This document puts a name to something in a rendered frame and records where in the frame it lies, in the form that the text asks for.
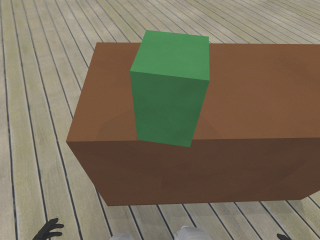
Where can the carton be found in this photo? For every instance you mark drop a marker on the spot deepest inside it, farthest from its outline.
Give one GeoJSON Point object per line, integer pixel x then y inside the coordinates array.
{"type": "Point", "coordinates": [169, 80]}

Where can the robot right thigh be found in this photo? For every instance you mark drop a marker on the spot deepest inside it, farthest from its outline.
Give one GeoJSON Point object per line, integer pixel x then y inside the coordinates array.
{"type": "Point", "coordinates": [191, 233]}

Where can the pedestal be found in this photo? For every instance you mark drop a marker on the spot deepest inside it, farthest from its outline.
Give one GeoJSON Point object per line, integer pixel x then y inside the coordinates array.
{"type": "Point", "coordinates": [257, 137]}

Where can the left robot hand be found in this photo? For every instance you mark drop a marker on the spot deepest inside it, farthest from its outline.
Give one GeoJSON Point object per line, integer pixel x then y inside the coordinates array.
{"type": "Point", "coordinates": [44, 233]}

